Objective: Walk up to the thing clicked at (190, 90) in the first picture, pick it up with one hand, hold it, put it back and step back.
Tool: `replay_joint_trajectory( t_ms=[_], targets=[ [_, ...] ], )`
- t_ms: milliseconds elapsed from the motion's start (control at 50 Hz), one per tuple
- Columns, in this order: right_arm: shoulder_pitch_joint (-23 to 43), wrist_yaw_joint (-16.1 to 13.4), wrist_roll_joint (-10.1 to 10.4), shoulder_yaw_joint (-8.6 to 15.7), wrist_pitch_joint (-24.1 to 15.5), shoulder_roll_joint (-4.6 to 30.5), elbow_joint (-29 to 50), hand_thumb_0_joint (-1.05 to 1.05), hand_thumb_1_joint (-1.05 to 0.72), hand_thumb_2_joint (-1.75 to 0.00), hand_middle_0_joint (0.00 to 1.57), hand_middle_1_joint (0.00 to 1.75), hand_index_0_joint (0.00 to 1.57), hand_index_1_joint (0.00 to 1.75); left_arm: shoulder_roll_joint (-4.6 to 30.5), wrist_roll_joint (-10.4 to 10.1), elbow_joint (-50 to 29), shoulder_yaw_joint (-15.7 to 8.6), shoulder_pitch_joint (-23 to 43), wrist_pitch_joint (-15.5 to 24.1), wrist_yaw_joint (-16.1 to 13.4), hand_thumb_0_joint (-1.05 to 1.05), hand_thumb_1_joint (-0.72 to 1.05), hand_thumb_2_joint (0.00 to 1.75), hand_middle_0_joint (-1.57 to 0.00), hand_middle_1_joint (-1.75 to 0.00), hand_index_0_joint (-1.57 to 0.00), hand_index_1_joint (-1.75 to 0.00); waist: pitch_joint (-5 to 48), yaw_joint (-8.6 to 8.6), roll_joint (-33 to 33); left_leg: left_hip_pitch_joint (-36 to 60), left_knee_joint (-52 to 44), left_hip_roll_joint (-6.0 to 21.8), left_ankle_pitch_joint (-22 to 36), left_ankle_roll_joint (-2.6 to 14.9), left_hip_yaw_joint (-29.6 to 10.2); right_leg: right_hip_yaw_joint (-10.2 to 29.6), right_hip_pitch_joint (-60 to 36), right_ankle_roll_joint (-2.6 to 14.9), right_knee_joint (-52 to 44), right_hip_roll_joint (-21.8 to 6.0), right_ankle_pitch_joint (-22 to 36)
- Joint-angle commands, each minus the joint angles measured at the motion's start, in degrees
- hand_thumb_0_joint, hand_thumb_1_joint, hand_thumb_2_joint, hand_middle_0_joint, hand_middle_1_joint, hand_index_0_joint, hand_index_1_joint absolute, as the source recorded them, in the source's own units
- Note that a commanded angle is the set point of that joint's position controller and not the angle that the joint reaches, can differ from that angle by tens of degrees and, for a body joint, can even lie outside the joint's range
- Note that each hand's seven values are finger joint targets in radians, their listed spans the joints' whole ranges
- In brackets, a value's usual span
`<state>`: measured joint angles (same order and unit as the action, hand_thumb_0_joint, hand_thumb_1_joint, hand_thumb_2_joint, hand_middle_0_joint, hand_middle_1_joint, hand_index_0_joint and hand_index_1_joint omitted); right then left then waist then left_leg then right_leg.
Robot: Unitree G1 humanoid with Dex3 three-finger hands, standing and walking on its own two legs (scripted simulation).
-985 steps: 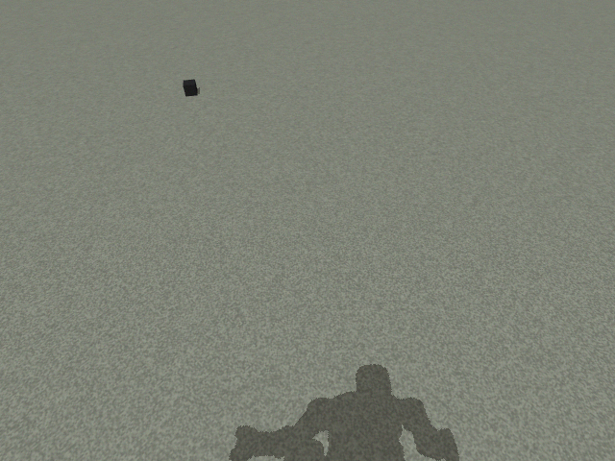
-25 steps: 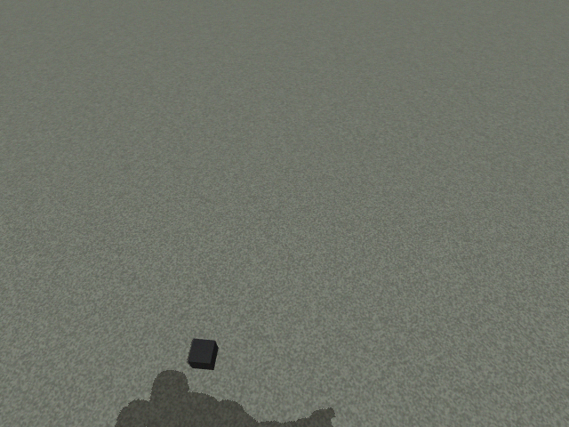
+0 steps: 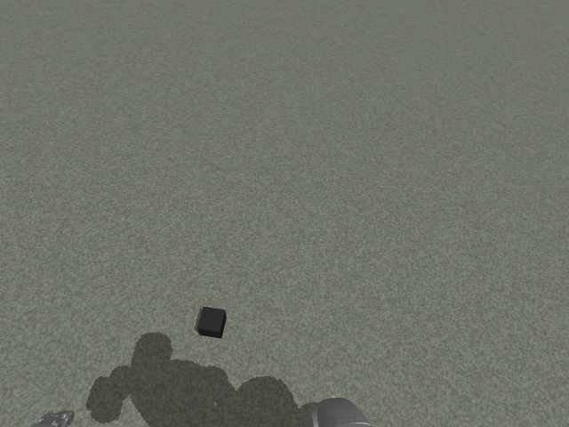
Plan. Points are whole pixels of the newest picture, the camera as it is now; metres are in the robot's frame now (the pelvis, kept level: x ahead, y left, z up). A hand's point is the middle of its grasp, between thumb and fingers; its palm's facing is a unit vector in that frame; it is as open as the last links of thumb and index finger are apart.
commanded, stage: walk up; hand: left
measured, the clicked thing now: (212, 322) +0.48 +0.21 -0.72
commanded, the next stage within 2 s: stand in 1.82 s
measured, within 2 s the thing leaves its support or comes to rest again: neither
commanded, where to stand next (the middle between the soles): +0.07 -0.05 m, yaw -3 degrees
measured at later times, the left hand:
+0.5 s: hand (177, 426) +0.15 +0.16 -0.15, palm faces -0.12 -0.93 -0.36, open 7.4 cm
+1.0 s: hand out of the picture +0.01 +0.30 -0.17, palm faces -0.01 -0.91 -0.42, open 7.4 cm
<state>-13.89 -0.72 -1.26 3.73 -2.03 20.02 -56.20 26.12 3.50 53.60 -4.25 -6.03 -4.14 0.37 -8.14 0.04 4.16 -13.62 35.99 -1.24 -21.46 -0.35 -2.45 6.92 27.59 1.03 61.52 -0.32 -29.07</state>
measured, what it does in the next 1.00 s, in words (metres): steps on the spot: right foot, then left foot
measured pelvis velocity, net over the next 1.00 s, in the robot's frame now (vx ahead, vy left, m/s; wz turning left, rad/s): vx -0.06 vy -0.01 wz -0.03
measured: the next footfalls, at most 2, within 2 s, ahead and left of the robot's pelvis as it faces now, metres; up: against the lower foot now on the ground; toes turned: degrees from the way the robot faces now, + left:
right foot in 0.32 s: +0.11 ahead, -0.21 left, +0.00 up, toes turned -2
left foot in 0.80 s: +0.02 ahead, +0.13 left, +0.00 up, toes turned -2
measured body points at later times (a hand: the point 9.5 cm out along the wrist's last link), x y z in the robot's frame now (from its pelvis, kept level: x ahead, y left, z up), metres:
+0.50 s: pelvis +0.00 -0.07 -0.01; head +0.08 -0.10 +0.43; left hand +0.15 +0.21 -0.12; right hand +0.07 -0.41 -0.14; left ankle -0.02 +0.09 -0.64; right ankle +0.07 -0.21 -0.72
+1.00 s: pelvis -0.06 -0.01 -0.01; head -0.03 +0.03 +0.43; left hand +0.01 +0.34 -0.14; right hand -0.02 -0.34 -0.10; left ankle -0.02 +0.13 -0.72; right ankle -0.03 -0.18 -0.64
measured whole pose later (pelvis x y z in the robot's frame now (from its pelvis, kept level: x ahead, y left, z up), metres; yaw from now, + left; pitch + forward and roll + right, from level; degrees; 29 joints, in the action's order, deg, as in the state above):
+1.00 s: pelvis -0.06 -0.01 -0.01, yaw -2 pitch -3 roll +0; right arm -15.7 -2.5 -1.2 2.9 -2.2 20.9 -52.7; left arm 29.0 2.9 50.3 -7.3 -12.2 -5.4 1.0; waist -7.8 -1.8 5.9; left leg -19.8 42.9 1.4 -20.1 -1.2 -1.4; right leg 11.1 34.5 1.0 74.6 4.9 -22.3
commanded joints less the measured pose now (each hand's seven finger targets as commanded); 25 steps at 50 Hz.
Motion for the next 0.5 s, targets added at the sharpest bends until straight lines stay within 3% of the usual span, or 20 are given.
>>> replay_joint_trajectory(
  t_ms=[0, 100, 160, 200, 240, 280, 300, 320, 340, 360, 380, 420, 440, 480],
  targets=[
    [-5.1, -5.3, 0.3, 6.1, -2.9, 21.9, 4.2, 0.0, -0.9, -0.9, 0.2, 0.3, 0.2, 0.3, 11.2, -0.3, -6.6, -4.1, -0.3, -0.4, 1.8, 0.0, 0.9, 0.9, -0.2, -0.3, -0.2, -0.3, 6.0, 0.51, -6.9, 13.5, -8.7, 17.9, 35.7, 8.24, -14.7, 8.0, 12.5, -0.16, 6.4, -1.5, 6.3],
    [-5.8, -5.7, 0.3, 6.2, -3.6, 21.3, 6.4, 0.0, -0.9, -0.9, 0.2, 0.3, 0.2, 0.3, 10.4, -0.3, -9.4, -4.7, -1.0, -1.2, 3.2, 0.0, 0.9, 0.9, -0.2, -0.3, -0.2, -0.3, 0.6, 0.03, -10.5, 3.8, -10.0, 17.6, 36.2, 10.16, -9.9, 6.3, 9.7, -1.66, 8.5, 1.3, 10.4],
    [-5.5, -5.0, -0.1, 5.4, -3.4, 19.9, 7.7, 0.0, -0.9, -0.9, 0.2, 0.3, 0.2, 0.3, 8.9, -2.2, -9.5, -3.7, -0.8, -0.5, 2.5, 0.0, 0.9, 0.9, -0.2, -0.3, -0.2, -0.3, 2.0, 1.17, -16.2, 5.9, -8.4, 16.0, 40.4, 11.06, -6.6, 3.4, 7.8, -1.75, 1.5, 0.8, 9.9],
    [-3.0, -4.0, -0.5, 4.8, -2.7, 18.9, 9.2, 0.0, -0.9, -0.9, 0.2, 0.3, 0.2, 0.3, 7.9, -3.3, -9.3, -3.1, 0.5, 0.5, 2.0, 0.0, 0.9, 0.9, -0.2, -0.3, -0.2, -0.3, 2.4, 1.75, -19.2, 3.1, -7.5, 14.3, 39.5, 10.58, -3.3, -0.9, 1.6, -1.56, -7.8, -0.7, 9.1],
    [0.8, -3.0, -0.2, 4.0, -1.3, 18.5, 10.6, 0.0, -0.9, -0.9, 0.2, 0.3, 0.2, 0.3, 7.9, -3.8, -7.7, -2.7, -0.9, 1.7, 1.5, 0.0, 0.9, 0.9, -0.2, -0.3, -0.2, -0.3, 5.7, 0.7, -22.1, 0.9, -3.4, 11.7, 35.8, 8.95, 0.0, -6.7, -8.1, -1.19, -18.4, -1.1, 10.3],
    [1.7, -2.5, 0.5, 3.4, 0.4, 18.1, 11.0, 0.0, -0.9, -0.9, 0.2, 0.3, 0.2, 0.3, 7.3, -3.6, -4.6, -3.0, -5.5, 2.3, 1.0, 0.0, 0.9, 0.9, -0.2, -0.3, -0.2, -0.3, 8.7, -1.64, -19.1, -0.5, 6.8, 9.3, 31.2, 8.0, 2.4, -9.9, -16.9, -0.9, -29.7, 1.3, 18.7],
    [-0.4, -2.3, 1.0, 2.4, 1.1, 15.7, 10.9, 0.0, -0.9, -0.9, 0.2, 0.3, 0.2, 0.3, 9.1, -3.2, -3.0, -3.7, -8.8, 3.0, 0.7, 0.0, 0.9, 0.9, -0.2, -0.3, -0.2, -0.3, 10.3, -3.13, -10.7, -3.8, 16.4, 7.3, 22.7, 6.54, 2.2, -8.4, -22.2, -1.18, -34.1, 1.1, 24.5],
    [-4.4, -2.3, 1.7, 1.4, 1.3, 13.1, 11.2, 0.0, -0.9, -0.9, 0.2, 0.3, 0.2, 0.3, 14.3, -2.2, -3.8, -5.1, -8.9, 3.5, 0.4, 0.0, 0.9, 0.9, -0.2, -0.3, -0.2, -0.3, 13.2, -2.65, 1.8, -11.3, 26.5, 2.5, 6.4, 3.91, 2.2, 2.8, -27.8, 1.73, -32.1, -6.1, 44.7],
    [-7.0, -2.9, 2.1, 0.3, 1.5, 10.5, 11.6, 0.0, -0.9, -0.9, 0.2, 0.3, 0.2, 0.3, 15.6, -1.8, -6.4, -5.2, -8.5, 3.7, 0.1, 0.0, 0.9, 0.9, -0.2, -0.3, -0.2, -0.3, 14.0, -1.8, 9.0, -17.3, 33.7, -3.3, -17.3, 2.32, -1.8, 17.1, -28.0, 7.64, -33.6, -16.8, 56.4],
    [-4.7, -4.1, 2.3, 1.5, 2.0, 13.2, 11.1, 0.0, -0.9, -0.9, 0.2, 0.3, 0.2, 0.3, 16.8, -1.9, -8.2, -4.9, -5.6, 3.3, -0.3, 0.0, 0.9, 0.9, -0.2, -0.3, -0.2, -0.3, 16.7, -2.65, 10.8, -13.8, 38.5, -2.0, -20.4, 2.25, -5.1, 25.0, -22.8, 16.01, -35.8, -22.2, 53.4],
    [-3.7, -4.3, 2.2, 2.5, 1.9, 16.0, 10.3, 0.0, -0.9, -0.9, 0.2, 0.3, 0.2, 0.3, 15.4, -2.1, -8.9, -4.9, -3.3, 3.0, -0.4, 0.0, 0.9, 0.9, -0.2, -0.3, -0.2, -0.3, 14.4, -1.49, 7.6, -12.4, 40.2, -0.2, -18.8, 1.7, -5.9, 21.5, -18.0, 16.06, -35.7, -20.4, 46.7],
    [-4.8, -3.3, 3.1, 2.3, 2.6, 16.5, 8.0, 0.0, -0.9, -0.9, 0.2, 0.3, 0.2, 0.3, 10.5, -2.9, -9.1, -3.3, 0.5, 3.0, -1.3, 0.0, 0.9, 0.9, -0.2, -0.3, -0.2, -0.3, 13.2, 0.84, 2.1, -12.9, 40.0, -0.7, -12.8, 1.31, -8.0, 9.5, -16.6, 11.12, -31.4, -13.4, 41.9],
    [-4.9, -3.0, 3.2, 2.0, 3.3, 15.6, 7.8, 0.0, -0.9, -0.9, 0.2, 0.3, 0.2, 0.3, 10.8, -2.8, -8.8, -3.3, 0.2, 3.4, -1.9, 0.0, 0.9, 0.9, -0.2, -0.3, -0.2, -0.3, 12.7, 0.7, 2.8, -12.5, 38.0, -1.1, -10.8, 0.82, -7.1, 8.9, -14.7, 10.38, -31.1, -13.1, 37.2],
    [-3.5, -2.1, 1.0, 2.3, 4.7, 15.4, 9.3, 0.0, -0.9, -0.9, 0.2, 0.3, 0.2, 0.3, 12.1, -2.9, -7.6, -4.0, -3.7, 4.6, -3.4, 0.0, 0.9, 0.9, -0.2, -0.3, -0.2, -0.3, 11.5, -0.91, 0.4, -15.7, 38.8, -0.3, -7.5, 0.32, -8.3, 11.9, -15.4, 11.76, -31.4, -14.8, 31.5]
  ],
)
